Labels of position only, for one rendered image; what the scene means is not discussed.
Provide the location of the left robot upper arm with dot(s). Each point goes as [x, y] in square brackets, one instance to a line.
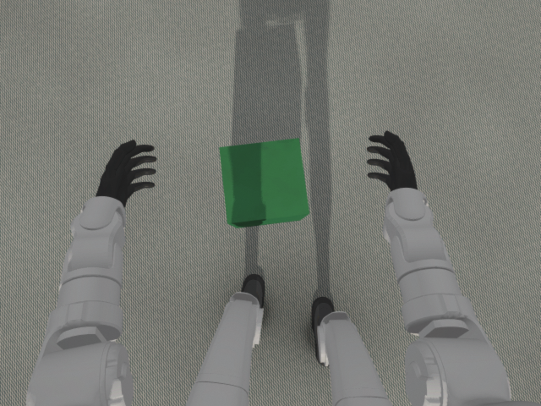
[92, 375]

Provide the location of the robot left forearm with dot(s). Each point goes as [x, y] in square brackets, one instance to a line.
[88, 302]

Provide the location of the robot right hand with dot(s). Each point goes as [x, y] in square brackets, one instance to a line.
[399, 166]

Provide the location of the robot left shin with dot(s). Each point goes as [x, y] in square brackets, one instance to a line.
[243, 296]

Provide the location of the left robot thigh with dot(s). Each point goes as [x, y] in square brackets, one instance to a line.
[223, 378]

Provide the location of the right robot upper arm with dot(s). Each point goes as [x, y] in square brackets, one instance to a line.
[456, 372]

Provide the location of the robot right forearm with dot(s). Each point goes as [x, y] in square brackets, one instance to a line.
[433, 302]

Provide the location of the carton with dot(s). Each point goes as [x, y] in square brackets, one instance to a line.
[264, 183]

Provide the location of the robot left hand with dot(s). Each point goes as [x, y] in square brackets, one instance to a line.
[117, 178]

